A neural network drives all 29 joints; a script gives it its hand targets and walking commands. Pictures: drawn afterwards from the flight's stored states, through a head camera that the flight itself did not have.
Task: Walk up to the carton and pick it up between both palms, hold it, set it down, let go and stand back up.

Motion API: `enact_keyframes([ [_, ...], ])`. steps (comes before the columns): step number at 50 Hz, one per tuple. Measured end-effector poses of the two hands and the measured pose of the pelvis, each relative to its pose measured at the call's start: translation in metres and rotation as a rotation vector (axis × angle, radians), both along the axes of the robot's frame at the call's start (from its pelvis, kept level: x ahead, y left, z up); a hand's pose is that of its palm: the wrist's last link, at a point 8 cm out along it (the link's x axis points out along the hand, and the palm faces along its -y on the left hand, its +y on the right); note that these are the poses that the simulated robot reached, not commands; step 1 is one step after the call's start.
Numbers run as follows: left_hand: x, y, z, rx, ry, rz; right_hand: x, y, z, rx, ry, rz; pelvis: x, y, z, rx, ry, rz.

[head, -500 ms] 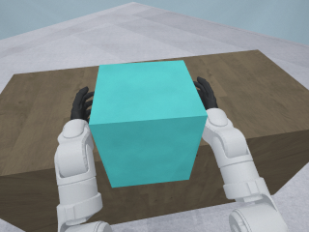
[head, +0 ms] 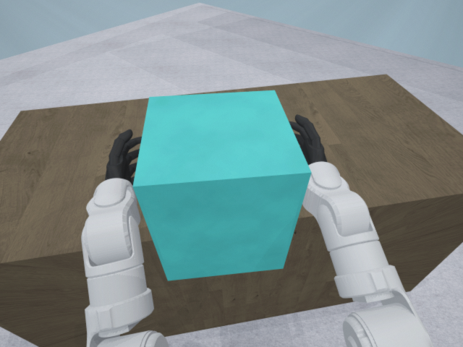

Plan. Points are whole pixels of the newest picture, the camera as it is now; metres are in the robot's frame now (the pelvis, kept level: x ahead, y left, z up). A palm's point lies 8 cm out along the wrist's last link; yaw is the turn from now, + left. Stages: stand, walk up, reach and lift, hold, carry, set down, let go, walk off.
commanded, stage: hold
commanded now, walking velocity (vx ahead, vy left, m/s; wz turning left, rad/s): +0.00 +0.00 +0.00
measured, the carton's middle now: (220, 187) +0.36 +0.01 +0.12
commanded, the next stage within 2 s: set down in 0.74 s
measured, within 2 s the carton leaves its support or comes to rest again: neither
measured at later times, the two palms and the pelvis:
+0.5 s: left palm (124, 181) +0.33 +0.16 +0.17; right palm (315, 164) +0.35 -0.14 +0.16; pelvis +0.00 +0.00 +0.00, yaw +0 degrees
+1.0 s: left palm (126, 177) +0.35 +0.16 +0.17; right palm (311, 159) +0.36 -0.14 +0.16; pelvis +0.00 +0.00 +0.00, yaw +0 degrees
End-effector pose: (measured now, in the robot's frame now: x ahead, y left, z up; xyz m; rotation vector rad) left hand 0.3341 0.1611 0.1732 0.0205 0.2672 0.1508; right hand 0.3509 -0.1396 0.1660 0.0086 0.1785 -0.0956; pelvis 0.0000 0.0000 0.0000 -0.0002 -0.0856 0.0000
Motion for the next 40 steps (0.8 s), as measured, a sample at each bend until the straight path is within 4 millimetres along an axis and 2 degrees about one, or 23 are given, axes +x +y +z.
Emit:
enact_keyframes([
  [40, -0.0015, -0.0029, -0.0001, -0.001, 0.0, 0.002, -0.0009, -0.0028, 0.0, 0.001, 0.0, 0.001, -0.0003, -0.0024, -0.0001, 0.0, -0.004, 0.001],
])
